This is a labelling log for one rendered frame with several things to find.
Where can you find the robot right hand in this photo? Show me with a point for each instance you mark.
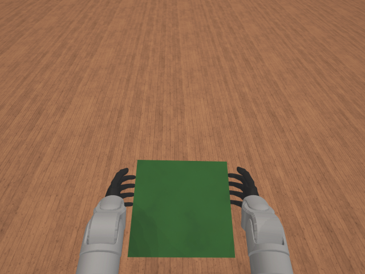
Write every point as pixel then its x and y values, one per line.
pixel 248 187

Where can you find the left robot forearm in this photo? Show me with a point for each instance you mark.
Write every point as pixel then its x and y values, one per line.
pixel 103 238

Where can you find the carton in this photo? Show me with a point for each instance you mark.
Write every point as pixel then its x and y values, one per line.
pixel 181 209

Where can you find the robot left hand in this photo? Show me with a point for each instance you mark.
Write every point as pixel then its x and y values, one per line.
pixel 115 188

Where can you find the right robot forearm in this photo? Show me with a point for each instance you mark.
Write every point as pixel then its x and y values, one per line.
pixel 266 241

